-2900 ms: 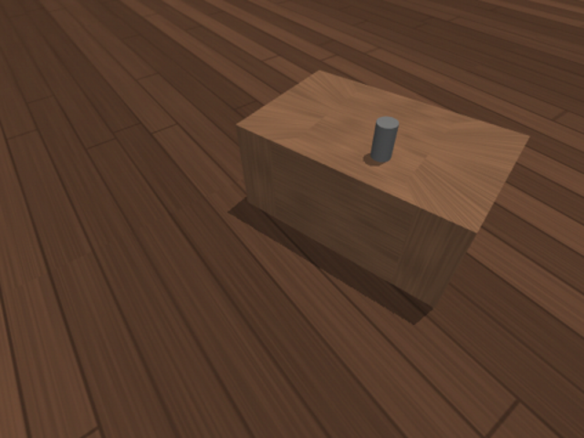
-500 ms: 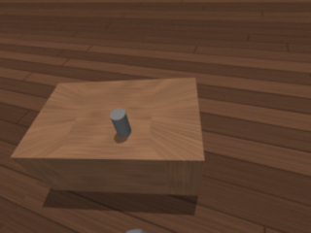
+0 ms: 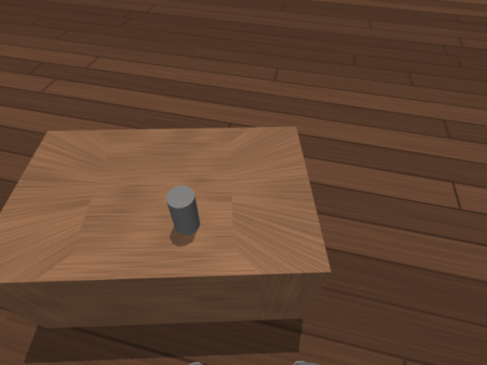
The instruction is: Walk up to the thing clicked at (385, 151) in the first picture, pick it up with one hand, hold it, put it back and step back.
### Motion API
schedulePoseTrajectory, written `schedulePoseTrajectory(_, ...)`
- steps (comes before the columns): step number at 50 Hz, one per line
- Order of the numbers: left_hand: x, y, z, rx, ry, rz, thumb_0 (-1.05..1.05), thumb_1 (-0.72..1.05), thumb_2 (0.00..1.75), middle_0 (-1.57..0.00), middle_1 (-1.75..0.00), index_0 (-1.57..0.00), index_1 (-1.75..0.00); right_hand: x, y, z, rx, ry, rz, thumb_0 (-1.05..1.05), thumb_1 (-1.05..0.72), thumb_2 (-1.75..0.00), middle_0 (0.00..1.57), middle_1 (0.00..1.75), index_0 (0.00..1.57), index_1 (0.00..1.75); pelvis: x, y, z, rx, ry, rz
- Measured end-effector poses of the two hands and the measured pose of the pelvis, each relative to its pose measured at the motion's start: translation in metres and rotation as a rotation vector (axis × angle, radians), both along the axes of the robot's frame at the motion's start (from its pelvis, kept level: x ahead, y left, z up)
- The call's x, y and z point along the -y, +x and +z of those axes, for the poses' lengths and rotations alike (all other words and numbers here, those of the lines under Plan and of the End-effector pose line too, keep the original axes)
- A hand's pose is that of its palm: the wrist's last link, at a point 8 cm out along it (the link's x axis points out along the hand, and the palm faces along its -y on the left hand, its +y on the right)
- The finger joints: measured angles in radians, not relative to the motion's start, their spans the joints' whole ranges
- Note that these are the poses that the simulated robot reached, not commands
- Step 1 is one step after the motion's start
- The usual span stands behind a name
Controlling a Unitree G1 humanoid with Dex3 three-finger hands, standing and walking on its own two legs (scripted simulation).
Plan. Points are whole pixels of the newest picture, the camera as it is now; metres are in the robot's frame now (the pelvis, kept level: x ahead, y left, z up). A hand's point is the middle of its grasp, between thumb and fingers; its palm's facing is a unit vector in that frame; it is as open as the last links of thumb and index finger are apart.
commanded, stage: walk up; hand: left
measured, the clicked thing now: (184, 211) +0.55 +0.18 -0.23
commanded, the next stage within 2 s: stand in 1.60 s
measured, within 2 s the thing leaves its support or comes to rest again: neither
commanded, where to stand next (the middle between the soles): +0.07 -0.02 m, yaw +1 degrees
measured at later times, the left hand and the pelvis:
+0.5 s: hand out of the picture +0.13 +0.23 -0.12, palm faces -0.07 -0.94 -0.34, open 7.4 cm; pelvis +0.02 -0.02 +0.02, yaw -2 degrees
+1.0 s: hand out of the picture +0.14 +0.23 -0.12, palm faces -0.06 -0.95 -0.32, open 7.4 cm; pelvis +0.04 -0.01 +0.03, yaw -3 degrees
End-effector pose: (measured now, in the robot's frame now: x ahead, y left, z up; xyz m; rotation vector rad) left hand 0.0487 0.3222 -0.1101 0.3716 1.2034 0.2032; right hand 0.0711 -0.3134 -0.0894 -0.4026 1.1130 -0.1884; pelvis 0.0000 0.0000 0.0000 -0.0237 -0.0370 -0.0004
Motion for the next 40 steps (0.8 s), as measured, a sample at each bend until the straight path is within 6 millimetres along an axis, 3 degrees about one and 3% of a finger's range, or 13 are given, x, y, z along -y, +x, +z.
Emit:
schedulePoseTrajectory(6,0.008,0.025,-0.001,0.025,-0.009,-0.012,0.01,0.9,0.9,-0.2,-0.3,-0.2,-0.3,0.0,0.004,-0.013,-0.018,0.012,-0.054,0.01,-0.9,-0.9,0.2,0.3,0.21,0.3,0.0,0.008,-0.003,0.006,0.012,-0.011)
schedulePoseTrajectory(16,0.026,0.07,0.011,0.082,-0.041,-0.037,0.01,0.9,0.9,-0.2,-0.3,-0.2,-0.3,-0.001,0.01,-0.01,-0.031,0.041,-0.062,0.01,-0.9,-0.9,0.2,0.3,0.21,0.3,0.008,0.017,0.008,0.005,0.02,-0.028)
schedulePoseTrajectory(28,0.052,0.082,0.024,0.056,-0.056,-0.05,0.01,0.9,0.9,-0.2,-0.3,-0.2,-0.3,0.019,0.02,0.0,-0.021,0.047,-0.107,0.01,-0.91,-0.9,0.2,0.3,0.2,0.3,0.019,0.022,0.023,0.011,0.034,-0.04)
schedulePoseTrajectory(40,0.053,0.086,0.024,0.015,-0.079,-0.032,0.01,0.9,0.9,-0.2,-0.3,-0.2,-0.3,0.013,0.009,0.003,-0.099,0.05,-0.13,0.01,-0.91,-0.9,0.2,0.3,0.2,0.3,0.017,0.031,0.031,-0.004,0.025,-0.043)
